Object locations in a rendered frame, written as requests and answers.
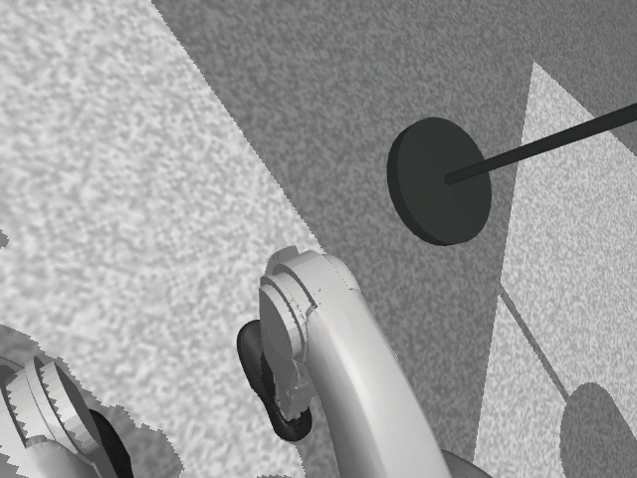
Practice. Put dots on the floor lamp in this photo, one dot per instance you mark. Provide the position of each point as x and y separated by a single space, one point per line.
440 184

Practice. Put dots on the left robot foot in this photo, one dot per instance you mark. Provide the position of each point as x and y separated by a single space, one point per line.
113 446

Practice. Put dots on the right robot hand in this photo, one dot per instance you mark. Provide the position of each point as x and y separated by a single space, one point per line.
461 468

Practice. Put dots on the right robot foot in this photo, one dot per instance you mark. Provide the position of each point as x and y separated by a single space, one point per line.
260 377

